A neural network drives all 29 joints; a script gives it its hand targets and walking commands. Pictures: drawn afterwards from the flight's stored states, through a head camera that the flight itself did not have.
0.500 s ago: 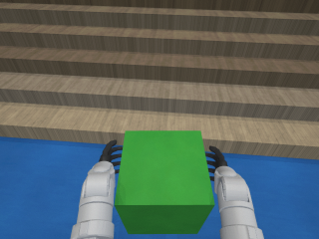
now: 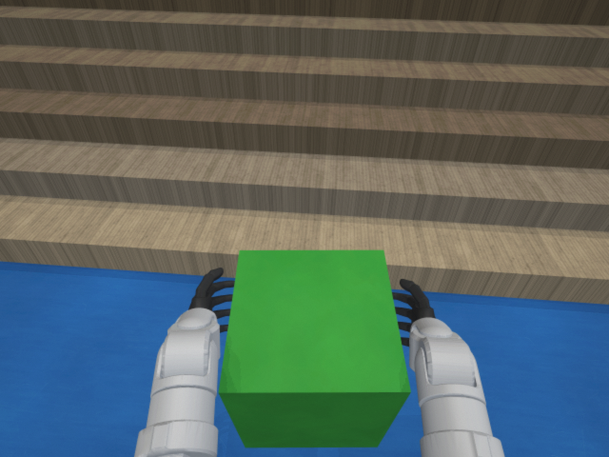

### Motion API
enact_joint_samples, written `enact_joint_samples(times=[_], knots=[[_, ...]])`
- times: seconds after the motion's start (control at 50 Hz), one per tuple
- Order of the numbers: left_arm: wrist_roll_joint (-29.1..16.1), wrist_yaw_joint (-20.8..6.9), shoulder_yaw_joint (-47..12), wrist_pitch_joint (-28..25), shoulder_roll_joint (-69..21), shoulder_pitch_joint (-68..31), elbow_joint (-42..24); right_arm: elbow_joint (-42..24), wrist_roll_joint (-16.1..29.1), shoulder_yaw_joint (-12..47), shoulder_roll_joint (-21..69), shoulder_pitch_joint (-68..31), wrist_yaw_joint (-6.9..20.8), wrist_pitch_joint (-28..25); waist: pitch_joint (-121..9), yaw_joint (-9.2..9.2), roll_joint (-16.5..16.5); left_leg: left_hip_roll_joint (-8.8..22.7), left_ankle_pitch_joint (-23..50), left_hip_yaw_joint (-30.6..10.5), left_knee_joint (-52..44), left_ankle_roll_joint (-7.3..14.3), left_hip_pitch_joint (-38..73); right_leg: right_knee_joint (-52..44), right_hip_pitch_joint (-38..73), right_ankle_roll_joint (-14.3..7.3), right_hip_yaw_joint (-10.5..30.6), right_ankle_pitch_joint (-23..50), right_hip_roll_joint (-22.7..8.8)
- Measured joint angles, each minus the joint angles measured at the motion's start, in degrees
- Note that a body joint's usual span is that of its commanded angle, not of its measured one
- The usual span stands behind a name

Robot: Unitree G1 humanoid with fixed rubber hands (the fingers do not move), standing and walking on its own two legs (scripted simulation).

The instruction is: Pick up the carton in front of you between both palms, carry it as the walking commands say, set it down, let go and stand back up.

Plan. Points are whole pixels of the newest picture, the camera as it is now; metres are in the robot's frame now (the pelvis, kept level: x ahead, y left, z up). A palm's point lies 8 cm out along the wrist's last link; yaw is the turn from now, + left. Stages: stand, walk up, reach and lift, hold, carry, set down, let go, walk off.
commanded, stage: hold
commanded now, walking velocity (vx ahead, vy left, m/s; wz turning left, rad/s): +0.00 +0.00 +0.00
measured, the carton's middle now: (311, 353) +0.30 +0.00 -0.03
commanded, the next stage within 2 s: carry in 0.16 s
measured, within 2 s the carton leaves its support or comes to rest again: neither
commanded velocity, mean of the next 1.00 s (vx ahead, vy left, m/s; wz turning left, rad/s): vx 0.44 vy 0.00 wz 0.00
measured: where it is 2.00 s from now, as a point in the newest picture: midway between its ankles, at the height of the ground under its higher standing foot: (290, 320)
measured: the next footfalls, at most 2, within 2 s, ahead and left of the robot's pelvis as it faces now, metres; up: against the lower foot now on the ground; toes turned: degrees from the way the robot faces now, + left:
right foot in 0.62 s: +0.17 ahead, -0.09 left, +0.00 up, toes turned -8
left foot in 0.96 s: +0.43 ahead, +0.15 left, +0.00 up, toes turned +12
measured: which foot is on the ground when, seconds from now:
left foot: down 0.00-0.64, up 0.66-0.94, down 0.96-1.00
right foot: down 0.00-0.40, up 0.42-0.60, down 0.62-0.96, up 0.98-1.00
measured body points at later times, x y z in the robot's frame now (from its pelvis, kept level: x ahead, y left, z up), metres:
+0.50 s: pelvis +0.05 +0.02 +0.00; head +0.02 +0.02 +0.45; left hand +0.35 +0.18 +0.08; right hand +0.35 -0.12 +0.08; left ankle +0.01 +0.13 -0.75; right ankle +0.03 -0.11 -0.72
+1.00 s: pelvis +0.32 +0.06 -0.03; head +0.30 +0.07 +0.42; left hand +0.57 +0.22 +0.07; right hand +0.58 -0.08 +0.07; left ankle +0.40 +0.14 -0.75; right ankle +0.14 -0.08 -0.73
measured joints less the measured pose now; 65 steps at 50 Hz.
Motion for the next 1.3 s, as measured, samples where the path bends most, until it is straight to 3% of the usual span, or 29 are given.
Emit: enact_joint_samples(times=[0.2, 0.26, 0.3, 0.38, 0.42, 0.48, 0.52, 0.58, 0.62, 0.66, 0.72, 0.76, 0.86, 0.94, 0.98, 1.02, 1.06, 1.1, 1.2, 1.3], knots=[[0.79, -0.26, 1.49, -0.55, -0.39, -1.41, 1.23, 1.15, -0.58, -1.31, 0.39, -1.53, 0.06, -0.35, -0.66, 0.00, -0.05, 0.11, -0.47, 0.13, 1.46, -0.15, -1.66, 1.56, -1.65, -0.06, -0.47, -0.54, 0.05], [-0.50, 0.13, 0.25, -0.36, -0.12, -0.45, -0.76, -1.21, 0.50, -0.62, 0.21, -0.83, -0.33, 0.26, -2.80, -0.39, -0.14, 0.75, -6.97, 1.48, 5.89, -0.21, -6.48, 4.97, -5.86, -0.11, -2.32, -5.70, -0.68], [-2.00, 0.72, -1.19, 0.86, 0.12, 0.38, -4.16, -4.62, 1.91, 0.34, 0.00, -0.10, -0.87, 1.47, -3.83, -0.76, -0.12, 1.34, -11.04, 2.46, 8.19, -0.18, -9.58, 5.43, -8.01, -0.18, -3.42, -7.43, -1.14], [-5.08, 2.16, -3.71, 5.22, 0.46, 1.73, -13.55, -12.87, 5.46, 2.24, -0.61, 1.11, -1.90, 4.76, -4.73, -1.10, -1.04, 1.60, -6.45, 6.23, 8.72, 0.26, -12.32, 7.27, -11.19, 0.33, -4.65, -4.57, -2.94], [-6.39, 2.53, -4.15, 8.19, 0.97, 3.63, -18.05, -15.63, 6.76, 3.44, -0.26, 1.68, -2.71, 7.26, -6.03, -0.71, -1.46, 1.42, -4.06, 7.76, 7.69, 1.13, -11.71, 11.94, -13.17, 0.03, -5.01, -10.06, -3.81], [-8.76, 3.27, -4.68, 12.58, 1.53, 6.60, -23.58, -19.93, 8.22, 6.07, -0.63, 2.95, -4.03, 12.15, -7.84, -0.23, 0.50, 2.61, -5.65, 8.76, 5.50, 1.84, -10.06, 19.69, -17.39, -0.34, -9.19, -14.96, -3.71], [-10.10, 3.76, -5.32, 15.29, 1.69, 7.63, -26.52, -23.65, 8.81, 7.07, -0.91, 4.22, -4.72, 15.34, -8.47, -0.37, 1.55, 3.48, -5.36, 8.54, 2.56, 1.54, -8.50, 18.82, -19.01, -0.48, -11.68, -15.40, -3.15], [-11.57, 4.68, -6.56, 18.31, 1.82, 8.50, -30.58, -29.28, 9.81, 7.69, -1.15, 5.79, -5.55, 19.06, -8.35, -0.93, 2.23, 4.42, -6.21, 7.75, 1.00, 1.00, -6.75, 10.56, -18.67, -0.54, -15.32, -9.79, -1.98], [-12.34, 5.11, -7.45, 20.04, 1.84, 9.04, -33.60, -33.03, 10.57, 7.81, -1.31, 6.84, -5.90, 20.90, -8.15, -1.08, 1.52, 4.15, -9.30, 7.57, 4.02, 0.54, -6.48, 4.14, -16.30, -1.13, -17.26, -5.27, -1.85], [-12.85, 5.70, -9.23, 21.03, 1.87, 9.78, -35.13, -36.11, 11.49, 7.05, -1.52, 8.47, -6.10, 22.28, -8.48, -1.14, 1.92, 5.05, -13.15, 8.47, 12.84, 0.58, -9.36, 5.30, -15.83, -2.85, -18.38, -0.11, -1.61], [-13.31, 6.46, -11.34, 23.72, 2.06, 12.20, -37.22, -39.10, 12.90, 7.00, -1.71, 12.05, -6.53, 24.55, -8.95, -1.19, 0.16, 4.50, -16.69, 10.79, 27.90, 1.49, -17.67, 5.37, -13.16, -3.41, -19.49, -4.77, -2.70], [-13.55, 6.98, -11.80, 25.42, 2.14, 14.27, -39.61, -40.06, 13.49, 7.82, -1.72, 13.25, -6.99, 25.70, -8.89, -0.36, -1.26, 4.44, -15.76, 12.83, 30.43, 1.51, -22.27, 2.50, -10.37, -2.73, -19.04, -5.17, -3.43], [-14.38, 7.75, -11.45, 27.29, 2.15, 15.43, -43.99, -42.19, 14.19, 8.72, -1.69, 13.55, -7.02, 26.34, -8.09, 1.58, -2.24, 5.38, -6.04, 15.68, 18.99, 1.19, -28.10, -3.29, -2.78, -0.81, -17.86, -6.54, -4.64], [-14.87, 7.86, -11.25, 27.59, 2.16, 14.52, -44.93, -43.64, 14.05, 8.73, -1.69, 13.30, -7.02, 26.44, -7.92, 1.81, -2.20, 4.88, 0.35, 19.06, 8.18, 1.57, -26.15, -0.67, 2.23, 1.74, -17.31, -12.55, -6.33], [-14.90, 7.87, -10.36, 27.87, 2.21, 13.95, -44.95, -42.55, 13.99, 9.02, -1.66, 12.16, -7.02, 26.33, -7.78, 1.42, -2.91, 4.16, 5.00, 20.83, 9.41, 3.98, -24.63, 8.64, 0.94, 2.16, -16.49, -17.78, -8.78], [-14.96, 7.86, -9.20, 28.11, 2.21, 13.71, -43.88, -40.19, 13.77, 9.36, -1.62, 10.98, -7.06, 26.31, -7.49, 0.45, -2.36, 4.09, -0.05, 21.40, 12.63, 5.78, -23.88, 25.98, -6.56, 1.51, -12.90, -17.82, -8.30], [-15.05, 7.79, -8.87, 28.52, 2.19, 13.54, -43.43, -39.87, 13.70, 9.46, -1.60, 10.98, -7.22, 26.70, -6.48, -0.44, -1.50, 4.14, -2.09, 21.75, 10.83, 5.57, -21.29, 38.83, -14.71, -0.17, -11.39, -16.55, -6.78], [-14.95, 7.53, -9.34, 28.37, 2.18, 13.41, -43.75, -41.26, 13.70, 9.32, -1.60, 11.48, -7.39, 26.90, -5.47, -1.52, -1.01, 3.83, -1.38, 22.01, 7.00, 5.29, -17.91, 42.47, -21.13, -1.25, -11.81, -12.98, -6.35], [-13.98, 6.82, -10.67, 27.03, 2.10, 12.70, -46.38, -45.19, 14.17, 8.73, -1.63, 11.42, -7.54, 26.09, -4.83, -3.77, 0.22, 3.20, -1.68, 20.79, -2.00, 4.81, -9.37, 32.21, -30.07, -1.87, -13.43, -4.92, -6.85], [-13.41, 6.77, -9.62, 27.83, 1.91, 9.69, -49.99, -47.19, 15.10, 7.62, -1.35, 7.15, -7.73, 26.61, -4.79, -3.26, -0.02, 3.03, -4.84, 19.67, -6.49, 3.31, -1.00, 19.60, -32.70, -1.60, -14.57, 2.84, -6.86]])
